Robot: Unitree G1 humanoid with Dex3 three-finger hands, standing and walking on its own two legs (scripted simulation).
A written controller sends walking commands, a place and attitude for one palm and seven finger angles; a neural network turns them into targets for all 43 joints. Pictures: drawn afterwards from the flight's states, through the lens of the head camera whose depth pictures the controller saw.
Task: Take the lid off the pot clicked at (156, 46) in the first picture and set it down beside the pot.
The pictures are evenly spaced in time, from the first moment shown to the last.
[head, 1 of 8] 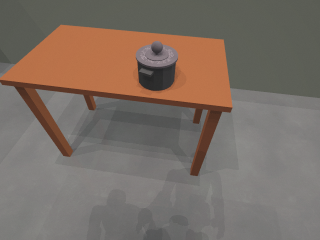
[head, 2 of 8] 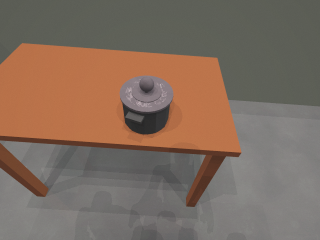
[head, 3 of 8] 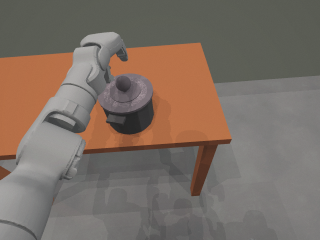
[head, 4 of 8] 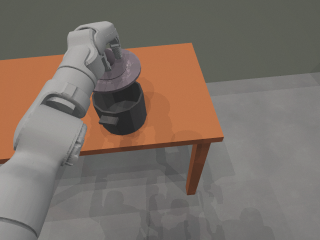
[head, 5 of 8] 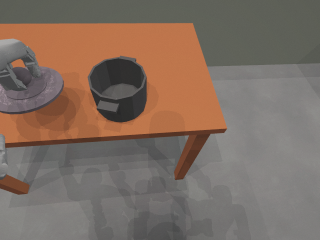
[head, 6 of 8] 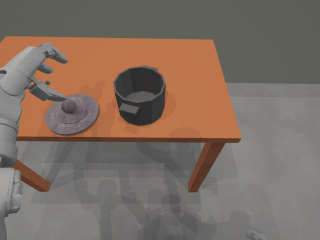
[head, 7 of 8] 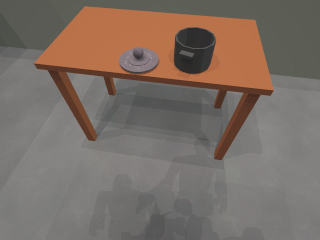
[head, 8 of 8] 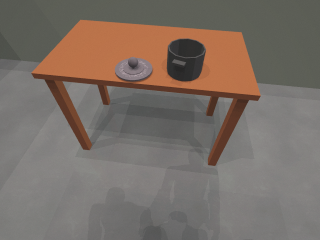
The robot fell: no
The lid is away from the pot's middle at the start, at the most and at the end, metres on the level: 0.00 0.25 0.23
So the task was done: yes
